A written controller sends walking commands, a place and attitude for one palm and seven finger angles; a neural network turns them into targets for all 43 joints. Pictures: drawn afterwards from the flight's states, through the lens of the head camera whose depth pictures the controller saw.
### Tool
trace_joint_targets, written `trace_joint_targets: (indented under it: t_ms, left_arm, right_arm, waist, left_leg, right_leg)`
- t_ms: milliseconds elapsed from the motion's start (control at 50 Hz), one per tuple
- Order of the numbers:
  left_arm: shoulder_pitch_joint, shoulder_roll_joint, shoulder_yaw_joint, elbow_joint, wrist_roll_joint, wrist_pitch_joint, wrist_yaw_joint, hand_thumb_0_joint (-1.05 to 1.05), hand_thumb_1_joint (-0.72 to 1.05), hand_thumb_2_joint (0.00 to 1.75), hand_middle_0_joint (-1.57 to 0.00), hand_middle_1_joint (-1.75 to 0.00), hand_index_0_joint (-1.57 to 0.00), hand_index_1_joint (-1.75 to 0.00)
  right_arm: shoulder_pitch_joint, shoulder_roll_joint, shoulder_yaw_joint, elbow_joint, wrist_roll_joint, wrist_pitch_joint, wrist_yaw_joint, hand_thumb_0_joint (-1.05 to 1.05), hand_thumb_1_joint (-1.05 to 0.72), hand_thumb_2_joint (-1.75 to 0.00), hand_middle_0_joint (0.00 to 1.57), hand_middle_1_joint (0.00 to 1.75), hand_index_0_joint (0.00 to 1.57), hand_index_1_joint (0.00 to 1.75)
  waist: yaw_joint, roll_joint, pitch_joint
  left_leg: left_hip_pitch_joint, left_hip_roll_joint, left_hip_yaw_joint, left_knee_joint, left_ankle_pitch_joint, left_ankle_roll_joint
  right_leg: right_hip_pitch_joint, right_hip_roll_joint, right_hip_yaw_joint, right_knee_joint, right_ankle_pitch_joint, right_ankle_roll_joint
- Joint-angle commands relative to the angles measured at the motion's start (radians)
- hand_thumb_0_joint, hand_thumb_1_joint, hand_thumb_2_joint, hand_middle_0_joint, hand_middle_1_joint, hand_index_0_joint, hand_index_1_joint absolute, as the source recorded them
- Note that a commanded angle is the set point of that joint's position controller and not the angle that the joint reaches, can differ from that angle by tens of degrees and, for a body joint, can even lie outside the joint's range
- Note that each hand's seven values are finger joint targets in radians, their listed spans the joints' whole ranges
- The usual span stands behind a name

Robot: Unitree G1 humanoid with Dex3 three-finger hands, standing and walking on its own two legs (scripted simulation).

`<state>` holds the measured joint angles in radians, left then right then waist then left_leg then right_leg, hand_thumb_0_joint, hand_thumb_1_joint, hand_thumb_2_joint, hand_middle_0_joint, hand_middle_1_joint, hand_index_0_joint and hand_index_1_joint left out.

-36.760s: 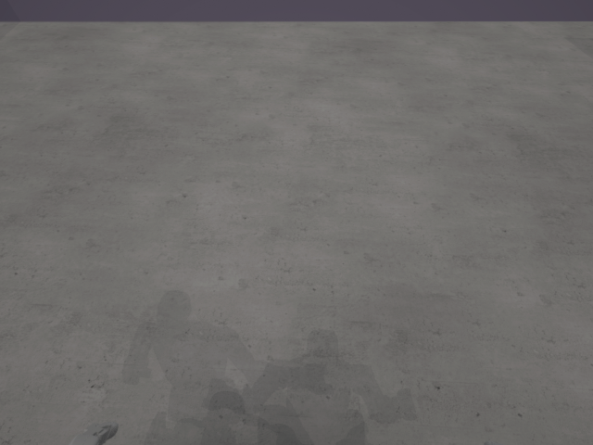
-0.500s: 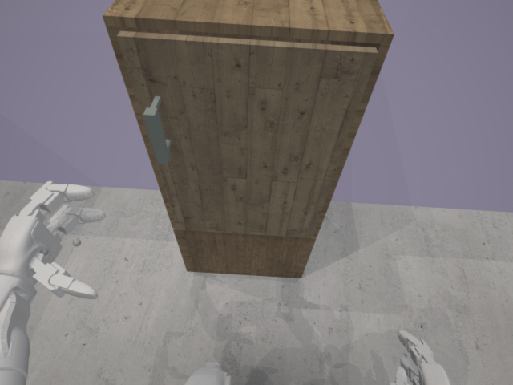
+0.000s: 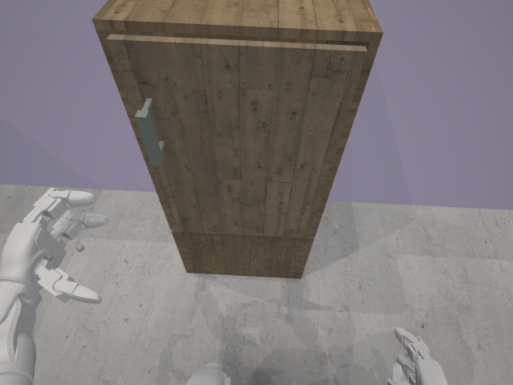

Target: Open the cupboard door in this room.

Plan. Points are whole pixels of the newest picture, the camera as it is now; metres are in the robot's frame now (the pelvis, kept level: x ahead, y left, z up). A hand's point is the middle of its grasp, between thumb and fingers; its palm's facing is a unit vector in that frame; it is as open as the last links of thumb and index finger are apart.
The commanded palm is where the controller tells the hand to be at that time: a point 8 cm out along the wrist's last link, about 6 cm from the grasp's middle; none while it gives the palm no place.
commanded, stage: move the hooked fingers beside the handle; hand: left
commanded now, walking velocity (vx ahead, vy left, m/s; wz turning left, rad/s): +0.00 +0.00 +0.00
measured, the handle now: (153, 133) +0.55 +0.24 +0.06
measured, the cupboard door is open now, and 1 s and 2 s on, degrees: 0 0 0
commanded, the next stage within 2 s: none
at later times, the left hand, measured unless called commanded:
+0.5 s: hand (92, 210) +0.35 +0.29 +0.06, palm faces +0.00 -1.00 -0.01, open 14.0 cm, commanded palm +0.34 +0.33 +0.07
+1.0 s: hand (108, 180) +0.42 +0.29 +0.06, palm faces +0.00 -1.00 +0.00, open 14.0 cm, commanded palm +0.41 +0.33 +0.06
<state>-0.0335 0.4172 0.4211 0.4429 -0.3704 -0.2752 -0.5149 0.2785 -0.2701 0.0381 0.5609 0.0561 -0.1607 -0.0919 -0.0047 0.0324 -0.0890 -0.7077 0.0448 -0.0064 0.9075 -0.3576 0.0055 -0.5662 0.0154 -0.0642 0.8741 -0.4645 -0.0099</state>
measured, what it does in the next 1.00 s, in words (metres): stands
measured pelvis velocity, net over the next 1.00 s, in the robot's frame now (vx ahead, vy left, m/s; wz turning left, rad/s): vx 0.00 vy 0.02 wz -0.03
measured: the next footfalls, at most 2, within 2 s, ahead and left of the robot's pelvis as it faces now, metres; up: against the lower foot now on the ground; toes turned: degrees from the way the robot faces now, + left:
none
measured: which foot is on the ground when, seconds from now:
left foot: down 0.00-1.00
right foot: down 0.00-1.00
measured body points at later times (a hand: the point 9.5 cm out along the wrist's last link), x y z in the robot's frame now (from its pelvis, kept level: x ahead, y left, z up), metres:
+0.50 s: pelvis +0.00 +0.01 -0.01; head +0.06 +0.02 +0.44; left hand +0.35 +0.34 +0.07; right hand +0.11 -0.26 -0.10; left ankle +0.05 +0.11 -0.69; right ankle -0.02 -0.12 -0.69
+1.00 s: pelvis +0.00 +0.02 -0.01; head +0.09 +0.04 +0.43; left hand +0.42 +0.34 +0.06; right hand +0.08 -0.26 -0.11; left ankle +0.05 +0.11 -0.69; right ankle -0.02 -0.12 -0.69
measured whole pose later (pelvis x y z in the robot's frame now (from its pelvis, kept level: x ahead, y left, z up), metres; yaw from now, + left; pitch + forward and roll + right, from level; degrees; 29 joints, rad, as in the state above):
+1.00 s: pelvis +0.00 +0.02 -0.01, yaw -2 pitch +16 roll -4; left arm -0.58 0.56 0.46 0.96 -0.23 -0.33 -0.50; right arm 0.34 -0.28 0.03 0.60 0.04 -0.03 -0.07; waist -0.07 0.01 -0.10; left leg -0.88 0.05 0.01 1.00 -0.40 0.03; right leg -0.73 0.02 -0.05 0.94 -0.48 0.01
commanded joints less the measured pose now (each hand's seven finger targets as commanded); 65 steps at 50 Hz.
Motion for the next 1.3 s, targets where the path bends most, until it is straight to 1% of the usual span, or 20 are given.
trace_joint_targets:
  t_ms: [0, 40, 140, 240, 280, 320, 340, 480, 500, 560, 620, 680, 740, 780, 880, 920, 1060, 1160, 1240, 1280]
  left_arm:
    - [-0.267, 0.268, 0.084, -0.178, -0.016, -0.062, 0.005, 0.00, -0.50, 0.30, -0.30, -1.20, -0.30, -1.20]
    - [-0.349, 0.310, 0.109, -0.134, -0.007, -0.069, 0.008, 0.00, -0.50, 0.30, -0.30, -1.20, -0.30, -1.20]
    - [-0.394, 0.321, 0.101, -0.084, 0.003, -0.087, -0.015, 0.00, -0.50, 0.30, -0.30, -1.20, -0.30, -1.20]
    - [-0.423, 0.354, 0.120, 0.018, 0.007, -0.070, -0.029, 0.00, -0.50, 0.30, -0.30, -1.20, -0.30, -1.20]
    - [-0.501, 0.357, 0.107, 0.034, 0.015, -0.068, -0.028, 0.00, -0.50, 0.30, -0.30, -1.20, -0.30, -1.20]
    - [-0.504, 0.380, 0.127, 0.048, 0.017, -0.074, -0.026, 0.00, -0.50, 0.30, -0.30, -1.20, -0.30, -1.20]
    - [-0.524, 0.350, 0.097, 0.048, 0.020, -0.077, -0.029, 0.00, -0.50, 0.30, -0.30, -1.20, -0.30, -1.20]
    - [-0.640, 0.348, 0.072, 0.098, 0.048, -0.093, -0.013, 0.00, -0.50, 0.30, -0.30, -1.20, -0.30, -1.20]
    - [-0.637, 0.375, 0.097, 0.124, 0.054, -0.090, -0.006, 0.00, -0.50, 0.30, -0.30, -1.20, -0.30, -1.20]
    - [-0.683, 0.377, 0.090, 0.118, 0.065, -0.092, 0.004, 0.00, -0.50, 0.30, -0.30, -1.20, -0.30, -1.20]
    - [-0.702, 0.414, 0.117, 0.176, 0.077, -0.091, 0.016, 0.00, -0.50, 0.30, -0.30, -1.20, -0.30, -1.20]
    - [-0.733, 0.409, 0.108, 0.177, 0.085, -0.102, 0.019, 0.00, -0.50, 0.30, -0.30, -1.20, -0.30, -1.20]
    - [-0.770, 0.412, 0.104, 0.194, 0.095, -0.111, 0.021, 0.00, -0.50, 0.30, -0.30, -1.20, -0.30, -1.20]
    - [-0.792, 0.416, 0.105, 0.257, 0.096, -0.108, 0.018, 0.00, -0.50, 0.30, -0.30, -1.20, -0.30, -1.20]
    - [-0.835, 0.426, 0.097, 0.291, 0.111, -0.118, 0.014, 0.00, -0.50, 0.30, -0.30, -1.20, -0.30, -1.20]
    - [-0.903, 0.421, 0.083, 0.311, 0.115, -0.124, 0.016, 0.00, -0.50, 0.30, -0.30, -1.20, -0.30, -1.20]
    - [-0.998, 0.496, 0.110, 0.418, 0.146, -0.141, 0.023, 0.00, -0.50, 0.30, -0.30, -1.20, -0.30, -1.20]
    - [-1.045, 0.526, 0.120, 0.412, 0.158, -0.158, 0.019, 0.00, -0.50, 0.30, -0.30, -1.20, -0.30, -1.20]
    - [-1.057, 0.540, 0.122, 0.485, 0.160, -0.136, 0.011, 0.00, -0.50, 0.30, -0.30, -1.20, -0.30, -1.20]
    - [-1.068, 0.551, 0.118, 0.499, 0.173, -0.127, 0.015, 0.00, -0.50, 0.30, -0.30, -1.20, -0.30, -1.20]
  right_arm:
    - [-0.022, -0.154, -0.068, -0.133, -0.003, -0.047, -0.012, 0.00, -0.90, -0.90, 0.20, 0.30, 0.20, 0.30]
    - [-0.011, -0.160, -0.067, -0.116, -0.005, -0.042, -0.019, 0.00, -0.90, -0.90, 0.20, 0.30, 0.20, 0.30]
    - [0.000, -0.158, -0.068, -0.106, -0.005, -0.039, -0.021, 0.00, -0.90, -0.90, 0.20, 0.30, 0.20, 0.30]
    - [0.012, -0.167, -0.069, -0.102, -0.004, -0.022, -0.018, 0.00, -0.90, -0.90, 0.20, 0.30, 0.20, 0.30]
    - [0.017, -0.170, -0.070, -0.098, -0.003, -0.015, -0.017, 0.00, -0.90, -0.90, 0.20, 0.30, 0.20, 0.30]
    - [0.029, -0.173, -0.073, -0.104, -0.006, -0.010, -0.015, 0.00, -0.90, -0.90, 0.20, 0.30, 0.20, 0.30]
    - [0.027, -0.169, -0.071, -0.107, -0.005, -0.007, -0.012, 0.00, -0.90, -0.90, 0.20, 0.30, 0.20, 0.30]
    - [0.064, -0.177, -0.079, -0.087, -0.009, 0.015, -0.005, 0.00, -0.90, -0.90, 0.20, 0.30, 0.20, 0.30]
    - [0.073, -0.182, -0.082, -0.081, -0.010, 0.022, -0.006, 0.00, -0.90, -0.90, 0.20, 0.30, 0.20, 0.30]
    - [0.084, -0.181, -0.081, -0.078, -0.013, 0.030, -0.001, 0.00, -0.90, -0.90, 0.20, 0.30, 0.20, 0.30]
    - [0.096, -0.186, -0.079, -0.072, -0.016, 0.046, 0.001, 0.00, -0.90, -0.90, 0.20, 0.30, 0.20, 0.30]
    - [0.103, -0.184, -0.082, -0.075, -0.017, 0.056, 0.007, 0.00, -0.90, -0.90, 0.20, 0.30, 0.20, 0.30]
    - [0.119, -0.186, -0.083, -0.067, -0.020, 0.068, 0.010, 0.00, -0.90, -0.90, 0.20, 0.30, 0.20, 0.30]
    - [0.123, -0.189, -0.082, -0.058, -0.019, 0.079, 0.009, 0.00, -0.90, -0.90, 0.20, 0.30, 0.20, 0.30]
    - [0.138, -0.192, -0.086, -0.053, -0.022, 0.097, 0.014, 0.00, -0.90, -0.90, 0.20, 0.30, 0.20, 0.30]
    - [0.144, -0.192, -0.083, -0.045, -0.024, 0.105, 0.012, 0.00, -0.90, -0.90, 0.20, 0.30, 0.20, 0.30]
    - [0.166, -0.202, -0.081, -0.029, -0.025, 0.133, 0.010, 0.00, -0.90, -0.90, 0.20, 0.30, 0.20, 0.30]
    - [0.187, -0.203, -0.082, -0.021, -0.031, 0.148, 0.012, 0.00, -0.90, -0.90, 0.20, 0.30, 0.20, 0.30]
    - [0.199, -0.208, -0.080, -0.016, -0.027, 0.165, 0.012, 0.00, -0.90, -0.90, 0.20, 0.30, 0.20, 0.30]
    - [0.205, -0.208, -0.079, -0.018, -0.027, 0.173, 0.013, 0.00, -0.90, -0.90, 0.20, 0.30, 0.20, 0.30]
  waist:
    - [-0.018, 0.035, -0.203]
    - [-0.028, 0.029, -0.197]
    - [-0.018, 0.064, -0.268]
    - [-0.017, 0.029, -0.252]
    - [-0.029, 0.050, -0.241]
    - [-0.018, 0.047, -0.266]
    - [-0.027, 0.055, -0.278]
    - [-0.041, 0.091, -0.315]
    - [-0.040, 0.067, -0.311]
    - [-0.038, 0.101, -0.360]
    - [-0.043, 0.066, -0.322]
    - [-0.042, 0.113, -0.359]
    - [-0.052, 0.113, -0.386]
    - [-0.065, 0.082, -0.338]
    - [-0.063, 0.109, -0.374]
    - [-0.080, 0.104, -0.363]
    - [-0.098, 0.091, -0.380]
    - [-0.093, 0.157, -0.458]
    - [-0.106, 0.101, -0.412]
    - [-0.109, 0.115, -0.407]
  left_leg:
    - [0.230, -0.041, -0.019, -0.115, 0.114, 0.030]
    - [0.213, -0.039, -0.018, -0.103, 0.106, 0.030]
    - [0.239, -0.039, -0.015, -0.089, 0.150, 0.031]
    - [0.199, -0.037, -0.015, -0.087, 0.141, 0.032]
    - [0.196, -0.037, -0.019, -0.085, 0.132, 0.031]
    - [0.200, -0.037, -0.022, -0.080, 0.148, 0.032]
    - [0.210, -0.038, -0.017, -0.079, 0.147, 0.033]
    - [0.264, -0.028, -0.043, -0.077, 0.156, 0.027]
    - [0.255, -0.024, -0.046, -0.078, 0.156, 0.027]
    - [0.285, -0.024, -0.050, -0.071, 0.196, 0.023]
    - [0.242, -0.022, -0.049, -0.065, 0.194, 0.026]
    - [0.275, -0.021, -0.047, -0.062, 0.217, 0.022]
    - [0.304, -0.015, -0.054, -0.051, 0.257, 0.021]
    - [0.265, -0.014, -0.053, -0.050, 0.224, 0.023]
    - [0.289, -0.012, -0.058, -0.038, 0.252, 0.021]
    - [0.277, -0.011, -0.063, -0.030, 0.247, 0.024]
    - [0.237, -0.009, -0.057, -0.006, 0.213, 0.028]
    - [0.304, -0.004, -0.068, 0.012, 0.285, 0.021]
    - [0.234, -0.004, -0.058, 0.022, 0.265, 0.031]
    - [0.214, -0.007, -0.054, 0.024, 0.252, 0.032]
  right_leg:
    - [-0.043, 0.019, 0.040, -0.152, 0.178, -0.001]
    - [-0.048, 0.018, 0.052, -0.151, 0.164, -0.001]
    - [-0.028, 0.017, 0.056, -0.132, 0.213, -0.006]
    - [-0.036, 0.018, 0.054, -0.129, 0.209, -0.005]
    - [-0.061, 0.018, 0.048, -0.123, 0.198, -0.006]
    - [-0.050, 0.023, 0.045, -0.113, 0.206, -0.013]
    - [-0.063, 0.022, 0.048, -0.114, 0.209, -0.008]
    - [-0.135, 0.030, 0.022, -0.090, 0.184, -0.016]
    - [-0.137, 0.031, 0.020, -0.090, 0.183, -0.016]
    - [-0.138, 0.030, 0.017, -0.075, 0.207, -0.018]
    - [-0.142, 0.035, 0.016, -0.072, 0.209, -0.020]
    - [-0.149, 0.034, 0.017, -0.067, 0.222, -0.019]
    - [-0.171, 0.038, 0.013, -0.059, 0.239, -0.019]
    - [-0.185, 0.038, 0.013, -0.065, 0.222, -0.017]
    - [-0.203, 0.038, 0.013, -0.055, 0.229, -0.020]
    - [-0.227, 0.041, 0.010, -0.047, 0.219, -0.021]
    - [-0.246, 0.041, 0.020, -0.038, 0.200, -0.013]
    - [-0.261, 0.045, 0.019, -0.021, 0.231, -0.019]
    - [-0.260, 0.049, 0.021, -0.023, 0.241, -0.012]
    - [-0.263, 0.047, 0.023, -0.022, 0.235, -0.011]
